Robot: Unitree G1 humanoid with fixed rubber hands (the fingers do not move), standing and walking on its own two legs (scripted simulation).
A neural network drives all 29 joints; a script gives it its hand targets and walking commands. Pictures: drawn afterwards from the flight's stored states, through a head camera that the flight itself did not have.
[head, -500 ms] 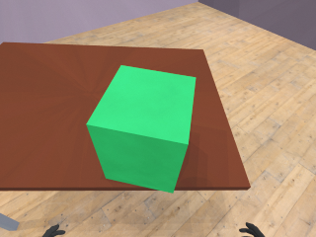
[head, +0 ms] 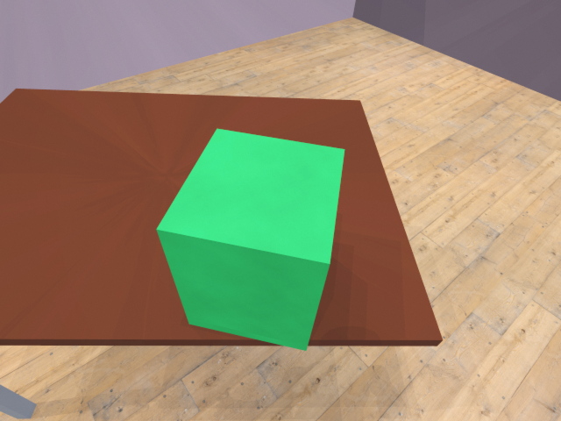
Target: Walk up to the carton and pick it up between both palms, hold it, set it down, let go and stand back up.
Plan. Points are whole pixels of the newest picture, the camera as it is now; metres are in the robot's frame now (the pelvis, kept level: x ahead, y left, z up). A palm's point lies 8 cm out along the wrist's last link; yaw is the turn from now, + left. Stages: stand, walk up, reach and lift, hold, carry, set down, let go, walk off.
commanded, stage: walk up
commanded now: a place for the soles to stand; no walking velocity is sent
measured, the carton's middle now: (262, 241) +0.38 +0.02 +0.04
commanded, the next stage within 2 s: reach and lift in 0.36 s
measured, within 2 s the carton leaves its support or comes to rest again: neither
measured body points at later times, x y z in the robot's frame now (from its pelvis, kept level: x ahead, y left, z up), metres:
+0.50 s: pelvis -0.01 -0.01 -0.02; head +0.03 +0.01 +0.42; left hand +0.13 +0.29 -0.14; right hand +0.13 -0.29 -0.14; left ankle -0.01 +0.13 -0.74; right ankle -0.01 -0.11 -0.74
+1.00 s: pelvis -0.02 +0.00 -0.01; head +0.01 +0.03 +0.44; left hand +0.16 +0.27 -0.10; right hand +0.10 -0.24 -0.08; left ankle -0.01 +0.13 -0.74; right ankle -0.01 -0.11 -0.74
